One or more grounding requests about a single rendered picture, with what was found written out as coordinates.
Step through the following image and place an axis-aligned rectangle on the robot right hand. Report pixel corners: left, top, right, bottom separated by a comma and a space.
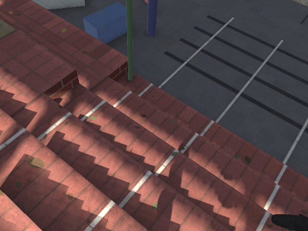
271, 214, 308, 231

